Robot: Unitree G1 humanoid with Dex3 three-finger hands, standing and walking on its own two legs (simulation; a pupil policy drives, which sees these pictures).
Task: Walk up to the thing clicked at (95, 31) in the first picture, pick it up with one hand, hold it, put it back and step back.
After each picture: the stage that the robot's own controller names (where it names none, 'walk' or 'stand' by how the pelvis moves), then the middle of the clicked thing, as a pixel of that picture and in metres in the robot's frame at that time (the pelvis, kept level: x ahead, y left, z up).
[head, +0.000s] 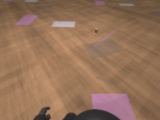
stand; (96, 30) +2.38 -0.11 -0.72
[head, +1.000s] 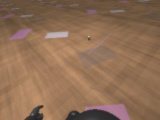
walk; (88, 38) +2.24 +0.22 -0.70
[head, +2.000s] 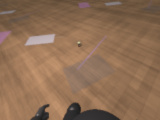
walk; (79, 44) +1.59 +0.38 -0.72
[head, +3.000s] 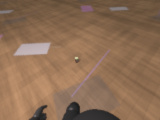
walk; (76, 59) +1.09 +0.32 -0.72
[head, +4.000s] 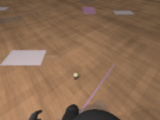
walk; (75, 76) +0.69 +0.24 -0.71
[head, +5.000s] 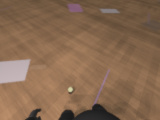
walk; (70, 90) +0.43 +0.17 -0.71
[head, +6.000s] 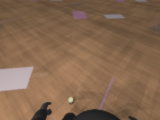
stand; (70, 100) +0.34 +0.20 -0.72
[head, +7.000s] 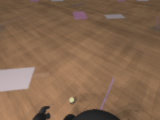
stand; (71, 101) +0.34 +0.20 -0.73
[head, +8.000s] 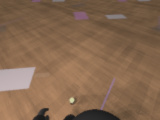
stand; (72, 101) +0.34 +0.20 -0.73
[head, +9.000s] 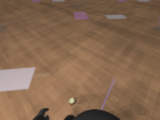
stand; (72, 101) +0.33 +0.19 -0.73
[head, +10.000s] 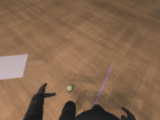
go down; (69, 89) +0.35 +0.20 -0.67
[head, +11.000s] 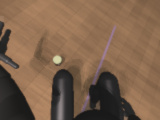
go down; (57, 61) +0.41 +0.23 -0.28
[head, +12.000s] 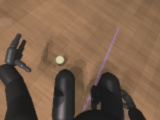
close in; (60, 61) +0.42 +0.22 -0.29
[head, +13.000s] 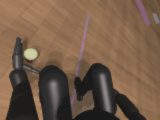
close in; (30, 56) +0.41 +0.26 -0.22
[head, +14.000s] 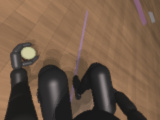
close; (28, 55) +0.40 +0.26 -0.22
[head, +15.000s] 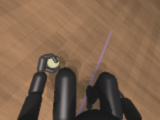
lift; (52, 64) +0.34 +0.25 -0.12
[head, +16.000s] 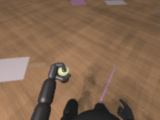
hold; (64, 74) +0.31 +0.18 +0.02
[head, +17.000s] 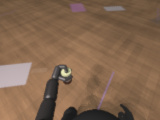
hold; (66, 76) +0.32 +0.17 +0.00
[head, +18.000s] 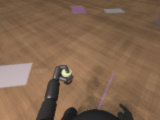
hold; (67, 76) +0.32 +0.17 +0.00
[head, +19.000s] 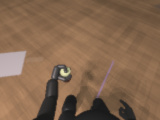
crouch; (66, 75) +0.33 +0.17 -0.06
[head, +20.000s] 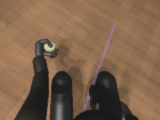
lower; (51, 50) +0.46 +0.23 -0.10
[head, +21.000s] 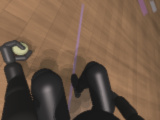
lower; (21, 52) +0.43 +0.27 -0.23
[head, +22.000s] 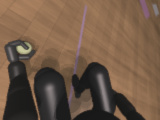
lower; (24, 51) +0.42 +0.27 -0.23
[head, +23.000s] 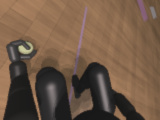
lower; (25, 51) +0.42 +0.26 -0.23
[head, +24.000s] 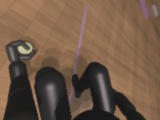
lower; (25, 51) +0.42 +0.26 -0.23
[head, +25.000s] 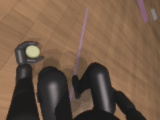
open; (31, 54) +0.41 +0.24 -0.23
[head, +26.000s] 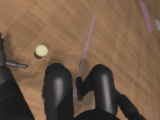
stand; (40, 52) +0.41 +0.23 -0.23
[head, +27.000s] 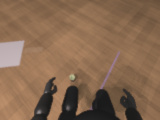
walk; (72, 78) +0.39 +0.17 -0.53
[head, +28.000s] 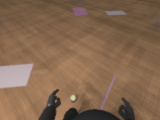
stand; (73, 99) +0.35 +0.16 -0.66
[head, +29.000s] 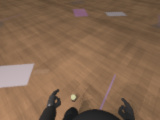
stand; (73, 98) +0.37 +0.16 -0.67
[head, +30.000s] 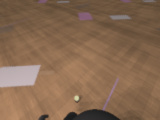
stand; (76, 99) +0.38 +0.15 -0.72
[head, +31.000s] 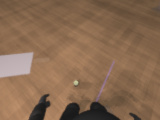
walk; (76, 83) +0.43 +0.12 -0.70
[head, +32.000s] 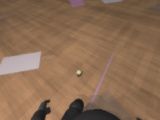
walk; (78, 73) +0.67 +0.20 -0.70
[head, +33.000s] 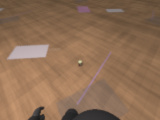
stand; (80, 63) +1.00 +0.19 -0.70
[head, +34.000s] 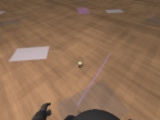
stand; (80, 64) +1.00 +0.19 -0.72
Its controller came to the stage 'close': yes
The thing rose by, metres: 0.71
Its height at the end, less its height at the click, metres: +0.00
